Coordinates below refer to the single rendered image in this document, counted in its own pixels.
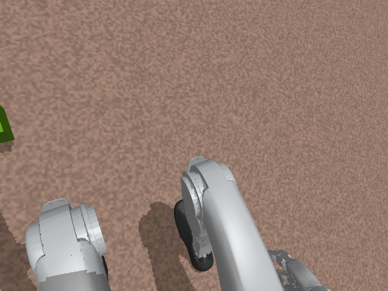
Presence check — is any right robot foot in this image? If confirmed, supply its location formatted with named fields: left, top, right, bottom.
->
left=174, top=199, right=213, bottom=272

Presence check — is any cube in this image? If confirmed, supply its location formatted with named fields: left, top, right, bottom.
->
left=0, top=106, right=15, bottom=143

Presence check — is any right robot hand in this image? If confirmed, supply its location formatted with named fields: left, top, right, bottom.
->
left=268, top=249, right=322, bottom=291

